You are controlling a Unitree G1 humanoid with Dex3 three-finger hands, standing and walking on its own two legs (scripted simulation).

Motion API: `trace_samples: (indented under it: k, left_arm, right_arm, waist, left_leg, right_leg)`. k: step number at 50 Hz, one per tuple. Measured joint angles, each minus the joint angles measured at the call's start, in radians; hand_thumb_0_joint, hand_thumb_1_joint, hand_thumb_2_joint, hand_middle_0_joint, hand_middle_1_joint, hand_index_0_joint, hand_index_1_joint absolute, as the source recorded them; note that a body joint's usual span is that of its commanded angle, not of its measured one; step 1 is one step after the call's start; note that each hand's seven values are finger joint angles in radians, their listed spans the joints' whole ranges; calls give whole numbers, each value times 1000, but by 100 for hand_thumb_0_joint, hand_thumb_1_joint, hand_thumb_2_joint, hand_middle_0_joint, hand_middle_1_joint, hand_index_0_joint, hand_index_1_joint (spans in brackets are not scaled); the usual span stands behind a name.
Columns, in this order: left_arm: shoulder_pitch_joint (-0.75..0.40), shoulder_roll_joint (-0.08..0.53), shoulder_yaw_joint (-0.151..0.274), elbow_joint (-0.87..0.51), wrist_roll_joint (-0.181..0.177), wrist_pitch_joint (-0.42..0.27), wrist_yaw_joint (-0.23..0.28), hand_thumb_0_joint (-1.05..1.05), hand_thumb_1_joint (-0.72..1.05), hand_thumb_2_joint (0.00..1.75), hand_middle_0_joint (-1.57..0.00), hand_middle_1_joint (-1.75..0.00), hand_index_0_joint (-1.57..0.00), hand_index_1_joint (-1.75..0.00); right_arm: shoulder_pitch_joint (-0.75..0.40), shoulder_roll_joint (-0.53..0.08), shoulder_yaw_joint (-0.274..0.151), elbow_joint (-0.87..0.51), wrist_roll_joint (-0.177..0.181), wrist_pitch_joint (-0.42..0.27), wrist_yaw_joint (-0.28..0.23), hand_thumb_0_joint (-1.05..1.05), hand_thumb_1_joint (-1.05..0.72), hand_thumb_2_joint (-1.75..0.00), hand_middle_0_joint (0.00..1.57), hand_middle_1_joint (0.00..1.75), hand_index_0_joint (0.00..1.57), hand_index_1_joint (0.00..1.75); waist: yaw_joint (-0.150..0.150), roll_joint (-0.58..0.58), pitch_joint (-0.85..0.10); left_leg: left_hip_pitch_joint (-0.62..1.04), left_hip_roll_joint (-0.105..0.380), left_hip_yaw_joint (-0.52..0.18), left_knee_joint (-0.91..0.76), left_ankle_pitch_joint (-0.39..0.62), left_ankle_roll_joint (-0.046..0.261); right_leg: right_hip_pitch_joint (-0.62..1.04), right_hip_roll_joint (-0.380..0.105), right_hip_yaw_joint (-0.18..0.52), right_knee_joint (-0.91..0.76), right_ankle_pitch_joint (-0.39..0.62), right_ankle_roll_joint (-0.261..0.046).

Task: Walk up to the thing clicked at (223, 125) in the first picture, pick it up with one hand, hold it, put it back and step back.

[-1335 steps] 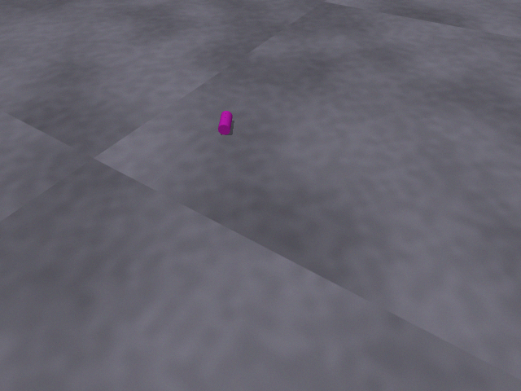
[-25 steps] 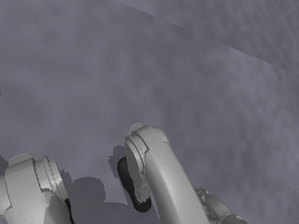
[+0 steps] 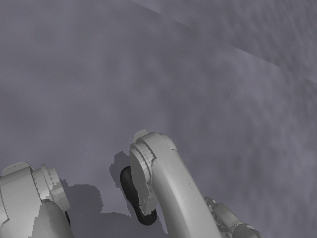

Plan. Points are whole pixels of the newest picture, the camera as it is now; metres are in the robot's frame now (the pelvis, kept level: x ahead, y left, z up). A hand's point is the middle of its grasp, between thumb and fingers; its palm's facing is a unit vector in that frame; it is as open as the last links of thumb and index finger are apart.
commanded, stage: rest palm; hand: left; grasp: from above
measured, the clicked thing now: out of the picture +0.46 +0.38 -0.27
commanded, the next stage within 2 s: close in 0.96 s
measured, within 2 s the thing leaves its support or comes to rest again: neither
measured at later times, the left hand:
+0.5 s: hand out of the picture +0.44 +0.38 -0.24, palm faces -0.41 -0.17 -0.89, open 14.3 cm
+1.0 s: hand out of the picture +0.44 +0.38 -0.24, palm faces -0.42 -0.17 -0.89, open 13.9 cm
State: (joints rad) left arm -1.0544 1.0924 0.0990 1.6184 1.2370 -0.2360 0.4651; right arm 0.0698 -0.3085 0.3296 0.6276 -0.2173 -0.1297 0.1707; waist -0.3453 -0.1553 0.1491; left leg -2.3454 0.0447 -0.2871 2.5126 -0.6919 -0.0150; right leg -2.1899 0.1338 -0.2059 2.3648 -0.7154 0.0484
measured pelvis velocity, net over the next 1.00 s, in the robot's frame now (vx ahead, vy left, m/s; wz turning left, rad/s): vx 0.00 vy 0.00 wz -0.02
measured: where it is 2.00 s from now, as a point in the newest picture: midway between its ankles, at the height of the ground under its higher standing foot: (105, 222)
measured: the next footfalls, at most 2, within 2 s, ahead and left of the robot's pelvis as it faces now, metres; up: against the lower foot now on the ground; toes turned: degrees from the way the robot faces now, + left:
none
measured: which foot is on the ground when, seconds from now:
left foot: down 0.00-1.00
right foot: down 0.00-1.00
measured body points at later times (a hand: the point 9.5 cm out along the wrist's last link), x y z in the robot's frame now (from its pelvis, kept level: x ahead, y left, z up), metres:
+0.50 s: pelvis +0.00 +0.00 +0.00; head +0.27 +0.15 +0.32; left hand +0.46 +0.38 -0.19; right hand +0.08 -0.24 -0.06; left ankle +0.07 +0.13 -0.28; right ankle +0.10 -0.11 -0.28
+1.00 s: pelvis +0.00 +0.00 +0.00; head +0.27 +0.15 +0.32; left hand +0.46 +0.38 -0.19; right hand +0.08 -0.24 -0.06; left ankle +0.07 +0.13 -0.28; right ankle +0.10 -0.11 -0.28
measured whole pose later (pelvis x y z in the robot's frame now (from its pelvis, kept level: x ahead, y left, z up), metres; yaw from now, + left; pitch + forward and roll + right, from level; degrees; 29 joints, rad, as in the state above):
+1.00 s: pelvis +0.00 +0.00 +0.00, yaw -1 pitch +26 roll -15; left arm -1.08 1.14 0.09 1.67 1.22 -0.23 0.52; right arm 0.04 -0.34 0.38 0.61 -0.24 -0.17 0.19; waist -0.36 -0.18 0.19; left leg -2.34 0.05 -0.31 2.53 -0.69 -0.02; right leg -2.18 0.15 -0.22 2.36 -0.70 0.05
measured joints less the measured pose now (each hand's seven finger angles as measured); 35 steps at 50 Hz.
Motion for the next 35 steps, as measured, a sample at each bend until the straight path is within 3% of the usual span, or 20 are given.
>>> trace_samples:
  k: [20, 35]
  left_arm:
    - [-30, 36, -18, 71, 17, -12, 58, 0, -56, 101, -9, -100, -7, -102]
    - [-23, 47, -7, 74, 1, 6, 67, 0, -53, 99, -9, -102, -8, -103]
  right_arm:
    - [-19, -16, 31, -12, -14, -24, 5, 0, -91, -90, 20, 30, 20, 30]
    - [-12, -22, 49, -14, -24, -37, 11, 0, -91, -90, 20, 30, 20, 30]
  waist:
    - [-13, -25, 29]
    - [-25, -27, 40]
  left_leg:
    - [0, 3, -13, 12, 13, 4]
    - [3, 6, -23, 15, 8, 1]
  right_leg:
    - [3, 7, -9, 0, 21, 6]
    - [3, 12, -16, -3, 23, 7]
